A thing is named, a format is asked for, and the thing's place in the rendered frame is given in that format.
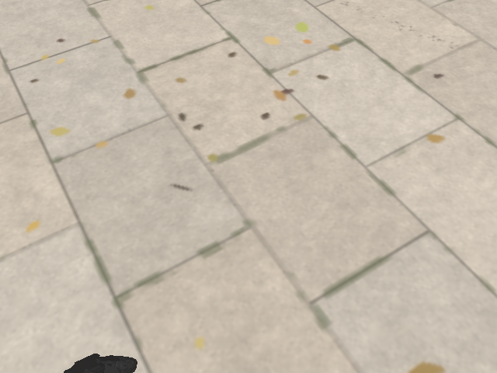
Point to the robot left hand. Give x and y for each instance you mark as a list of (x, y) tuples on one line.
[(108, 364)]

